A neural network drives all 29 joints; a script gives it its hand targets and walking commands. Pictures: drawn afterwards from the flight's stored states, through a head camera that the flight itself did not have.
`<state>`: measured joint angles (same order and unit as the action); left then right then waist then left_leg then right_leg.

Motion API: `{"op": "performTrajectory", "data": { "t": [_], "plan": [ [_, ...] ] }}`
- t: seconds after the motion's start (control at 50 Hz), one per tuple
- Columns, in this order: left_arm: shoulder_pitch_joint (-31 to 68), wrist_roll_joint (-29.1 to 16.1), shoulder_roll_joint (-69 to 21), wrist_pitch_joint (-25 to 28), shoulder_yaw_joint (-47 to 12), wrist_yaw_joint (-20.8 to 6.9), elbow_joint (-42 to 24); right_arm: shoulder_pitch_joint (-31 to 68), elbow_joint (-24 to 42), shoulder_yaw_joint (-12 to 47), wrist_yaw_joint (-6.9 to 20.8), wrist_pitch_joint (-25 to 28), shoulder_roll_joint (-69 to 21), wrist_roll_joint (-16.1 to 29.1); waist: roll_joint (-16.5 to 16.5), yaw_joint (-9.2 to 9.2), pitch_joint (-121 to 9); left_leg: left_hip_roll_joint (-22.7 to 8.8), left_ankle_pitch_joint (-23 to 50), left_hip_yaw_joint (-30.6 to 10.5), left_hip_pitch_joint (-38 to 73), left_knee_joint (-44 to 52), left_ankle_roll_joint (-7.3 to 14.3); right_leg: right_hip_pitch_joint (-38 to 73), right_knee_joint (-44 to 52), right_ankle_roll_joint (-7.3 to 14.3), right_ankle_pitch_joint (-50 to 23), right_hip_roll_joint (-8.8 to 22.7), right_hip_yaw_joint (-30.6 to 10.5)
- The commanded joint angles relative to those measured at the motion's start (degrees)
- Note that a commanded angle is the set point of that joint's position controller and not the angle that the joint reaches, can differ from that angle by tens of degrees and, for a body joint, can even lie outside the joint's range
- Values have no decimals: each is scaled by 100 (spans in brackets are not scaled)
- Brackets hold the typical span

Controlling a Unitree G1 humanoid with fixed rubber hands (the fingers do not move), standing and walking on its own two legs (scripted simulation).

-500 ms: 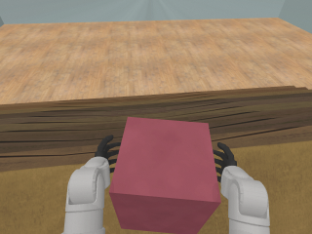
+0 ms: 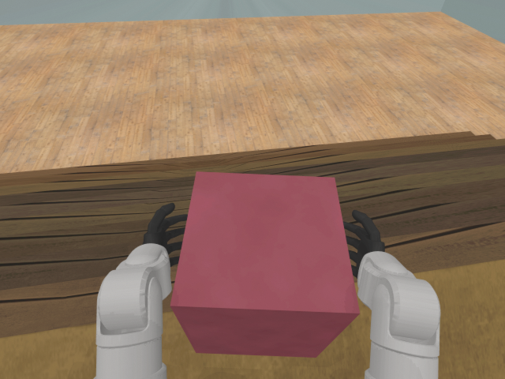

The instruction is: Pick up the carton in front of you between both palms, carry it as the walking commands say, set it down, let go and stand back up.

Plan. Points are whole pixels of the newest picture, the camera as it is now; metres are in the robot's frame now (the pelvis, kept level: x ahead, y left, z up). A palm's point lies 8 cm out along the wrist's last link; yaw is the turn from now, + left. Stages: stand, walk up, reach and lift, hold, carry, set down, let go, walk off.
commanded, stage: carry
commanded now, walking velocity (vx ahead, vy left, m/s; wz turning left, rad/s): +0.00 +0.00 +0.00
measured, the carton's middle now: (260, 271) +0.30 -0.01 +0.03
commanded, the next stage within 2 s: none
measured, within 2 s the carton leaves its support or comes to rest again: neither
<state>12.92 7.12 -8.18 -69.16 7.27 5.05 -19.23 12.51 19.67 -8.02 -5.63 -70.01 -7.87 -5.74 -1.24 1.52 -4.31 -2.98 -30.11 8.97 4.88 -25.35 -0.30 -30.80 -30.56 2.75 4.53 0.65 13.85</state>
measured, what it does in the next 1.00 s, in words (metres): walks ahead: right foot, then left foot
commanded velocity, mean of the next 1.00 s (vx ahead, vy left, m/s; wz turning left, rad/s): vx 0.00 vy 0.00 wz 0.00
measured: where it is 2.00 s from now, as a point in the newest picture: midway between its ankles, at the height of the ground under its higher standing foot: outside the picture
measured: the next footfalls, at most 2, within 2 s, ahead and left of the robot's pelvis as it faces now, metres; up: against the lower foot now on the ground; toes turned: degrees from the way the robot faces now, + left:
right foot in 0.02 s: +0.19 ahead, -0.07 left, +0.00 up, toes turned -11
left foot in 0.38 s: +0.28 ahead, +0.09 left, +0.00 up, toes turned +4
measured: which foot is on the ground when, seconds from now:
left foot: down 0.00-0.04, up 0.06-0.36, down 0.38-1.00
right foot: up 0.00-0.00, down 0.02-0.90, up 0.92-1.00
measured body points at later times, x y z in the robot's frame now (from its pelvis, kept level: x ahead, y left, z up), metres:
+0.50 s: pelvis +0.19 -0.02 +0.01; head +0.24 -0.02 +0.45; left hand +0.59 +0.13 +0.13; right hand +0.58 -0.17 +0.13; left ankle +0.23 +0.08 -0.71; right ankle +0.15 -0.07 -0.71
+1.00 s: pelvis +0.26 -0.02 +0.03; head +0.33 -0.03 +0.48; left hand +0.66 +0.11 +0.13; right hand +0.64 -0.19 +0.13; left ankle +0.24 +0.09 -0.71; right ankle +0.23 -0.10 -0.70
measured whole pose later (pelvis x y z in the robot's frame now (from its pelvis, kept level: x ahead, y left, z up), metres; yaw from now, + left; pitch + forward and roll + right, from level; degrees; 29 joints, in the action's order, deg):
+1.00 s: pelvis +0.26 -0.02 +0.03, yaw -2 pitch +5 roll +1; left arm 40.1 3.7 -0.9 -69.9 15.7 7.0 0.1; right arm 41.4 -2.3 -12.7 -8.1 -69.7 -2.1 -3.9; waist -0.3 2.7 3.9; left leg 0.2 -11.7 4.5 -15.6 -25.5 3.7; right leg -19.3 -34.9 1.1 22.6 -0.7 3.8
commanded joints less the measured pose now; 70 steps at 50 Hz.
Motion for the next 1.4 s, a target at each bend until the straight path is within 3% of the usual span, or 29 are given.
{"op": "performTrajectory", "data": {
  "t": [0.0, 0.02, 0.04, 0.1, 0.16, 0.26, 0.34, 0.36, 0.38, 0.4, 0.42, 0.52, 0.56, 0.7, 0.74, 0.78, 0.82, 0.86, 0.88, 0.9, 0.92, 0.96, 1.0, 1.02, 1.04, 1.06, 1.1, 1.22, 1.38],
  "plan": [
    [3088, -2214, -4453, -9, -4031, -1297, 178, 3583, 2, 4291, 1530, 53, -4325, 2466, 215, -646, -1842, -214, 3569, 230, -2068, -3294, 93, 3789, 149, 148, -348, 691, -1151],
    [3259, -2169, -4197, 17, -3905, -1303, 436, 3591, -267, 4287, 1487, 10, -4500, 2434, 1654, -428, -2286, 718, 198, -208, -3472, -5025, -103, 4560, 1025, 1179, -901, 2334, -4121],
    [3350, -2370, -4396, 9, -3992, -1323, 533, 3631, -428, 4168, 1440, 41, -4463, 2373, 1226, -410, -2298, 500, 37, -903, -3877, -5796, 83, 4461, 1172, 1423, -778, 2426, -4135],
    [4295, -2804, -4999, 154, -4185, -1406, 490, 4258, -595, 4051, 1357, 198, -4902, 2445, 297, -283, -1995, -72, 486, -1069, -3887, -5227, 304, 3259, 936, 1065, -1751, 1869, -2653],
    [4870, -3050, -5264, 293, -4235, -1452, 635, 4613, -801, 4017, 1232, 358, -5138, 2379, 423, -196, -2119, -59, 657, -815, -3189, -3634, 258, 2686, 845, 759, -2262, 1482, -1535],
    [5348, -3037, -5078, 362, -3946, -1425, 1079, 5246, -1129, 3965, 1061, 483, -5074, 2390, 902, -295, -2358, 328, 1359, -313, -2821, -1761, 269, 2934, 215, 741, -3728, 1311, -893],
    [6046, -2978, -4823, 287, -3631, -1288, 1402, 6136, -1314, 3805, 1027, 382, -4887, 2610, 719, -292, -2284, 246, 3026, -227, -2039, -280, 401, 2689, -545, 506, -2975, 1072, -637],
    [6145, -2916, -4738, 246, -3513, -1247, 1548, 6277, -1434, 3694, 1035, 324, -4839, 2648, 623, -295, -2300, -75, 3784, -529, -1605, -232, 523, 2409, -678, 366, -2255, 993, -740],
    [6213, -2855, -4695, 184, -3406, -1210, 1726, 6462, -1603, 3553, 1040, 277, -4727, 2613, 181, -302, -2578, -730, 5883, -1066, -962, -862, 815, 1973, -848, 143, -1264, 764, -771],
    [6386, -2847, -4683, 123, -3325, -1188, 1790, 6469, -1844, 3457, 1048, 246, -4725, 2602, -285, -192, -2804, -966, 6349, -1384, -691, -1127, 1042, 1843, -732, -17, -566, 568, -983],
    [6567, -2872, -4731, 62, -3266, -1174, 1881, 6492, -1995, 3359, 1065, 214, -4794, 2632, -549, -156, -2787, -904, 6123, -1375, -818, -1113, 1015, 1950, -628, -31, -295, 524, -1004],
    [6772, -2857, -5321, -51, -2857, -1188, 2464, 6857, -2369, 2997, 1136, 81, -5334, 2690, 222, -198, -2660, -335, 4965, -738, -1874, -1375, 674, 3001, -736, 46, -3251, 750, -1114],
    [6788, -2815, -5565, -57, -2769, -1204, 2468, 6951, -2332, 2944, 1150, 64, -5555, 2683, 297, -183, -2616, -183, 4758, -598, -1895, -1232, 622, 3074, -762, 54, -3642, 736, -1050],
    [7087, -2810, -5632, -52, -2973, -1038, 1732, 7353, -1686, 3271, 1089, 62, -5779, 2914, -398, -62, -2623, -518, 7052, -950, -372, -1026, 896, 2332, 369, -134, -925, 176, -869],
    [6846, -2746, -5499, -89, -2989, -1024, 1777, 7082, -1749, 3301, 1067, 46, -5704, 2856, -23, -65, -2688, -270, 5652, -743, -1101, -1128, 744, 3267, 267, -96, -2803, 393, -958],
    [6610, -2686, -5419, -104, -2981, -1075, 1868, 6866, -1783, 3323, 1057, 50, -5664, 2762, 883, -142, -2657, 290, 2961, -194, -2539, -809, 459, 4621, -427, 70, -5781, 814, -1144],
    [6637, -2691, -5413, -89, -3019, -1144, 1837, 6969, -1699, 3355, 1060, 72, -5670, 2726, 1099, -227, -2556, 498, 2314, 3, -2740, -194, 355, 4860, -683, 201, -6661, 948, -1195],
    [6825, -2740, -5454, -49, -3143, -1169, 1690, 7067, -1655, 3418, 1083, 92, -5675, 2725, 603, -53, -2637, 360, 4591, -108, -1092, 62, 457, 3531, -1120, -44, -5391, 643, -949],
    [6879, -2761, -5457, -30, -3194, -1160, 1601, 6984, -1663, 3437, 1099, 101, -5669, 2735, 23, 104, -2786, -51, 6832, -533, 297, -263, 650, 2145, -1539, -242, -3463, 380, -823],
    [6910, -2760, -5486, -22, -3238, -1142, 1521, 6898, -1662, 3462, 1112, 115, -5679, 2753, -946, 281, -2810, -823, 9263, -1440, 1943, -760, 1142, 142, -1635, -305, 687, -17, -897],
    [6861, -2718, -5449, -24, -3235, -1118, 1535, 6838, -1677, 3457, 1122, 115, -5638, 2758, -1376, 299, -2733, -1268, 9959, -1807, 2541, -794, 1459, -689, -1290, -286, 2799, -100, -1172],
    [6701, -2625, -5304, -34, -3184, -1085, 1614, 6846, -1593, 3524, 1145, 112, -5625, 2808, -766, 267, -2700, -1162, 8933, -1605, 1920, -770, 1255, 22, 103, -173, 2243, -85, -1232],
    [6430, -2538, -5259, -54, -3079, -1104, 1788, 6931, -1565, 3577, 1162, 109, -5609, 2837, -589, 72, -2803, -612, 6908, -910, 226, -890, 780, 1938, 1175, -107, -198, -171, -847],
    [6354, -2509, -5227, -64, -3019, -1136, 1906, 6922, -1676, 3590, 1171, 104, -5611, 2845, -382, -76, -2807, -428, 5057, -841, -846, -838, 507, 2893, 913, 25, -1369, 189, -1034],
    [6250, -2478, -5180, -75, -2971, -1177, 2101, 6864, -1824, 3566, 1183, 92, -5586, 2839, 461, -229, -2933, -190, 2598, -688, -1809, -972, 237, 3765, 123, 311, -4687, 1084, -1706],
    [6229, -2361, -5102, -35, -2936, -1191, 2297, 6977, -1870, 3553, 1214, 73, -5684, 2891, 1222, -222, -2909, 22, 1209, -687, -2139, -656, 123, 3997, -196, 681, -5706, 1451, -1924],
    [6247, -2425, -5180, 20, -2887, -1247, 2361, 7117, -2022, 3508, 1250, 106, -5702, 2883, 1156, -253, -2719, 34, 1247, -676, -2042, -546, 98, 3801, -165, 551, -4846, 1278, -1891],
    [6913, -2769, -5427, 50, -3084, -1220, 1990, 6846, -2305, 3205, 1193, 147, -5716, 2755, 231, -120, -2727, -311, 3763, -852, -1200, -889, 187, 2757, -376, 221, -3311, 786, -1492],
    [7010, -2867, -5613, 39, -3040, -1232, 2259, 6849, -2453, 2964, 1202, 139, -5593, 2628, 37, -118, -2502, -418, 3053, -979, -1266, -686, 250, 2396, -106, 182, -1561, 761, -1498]
  ]
}}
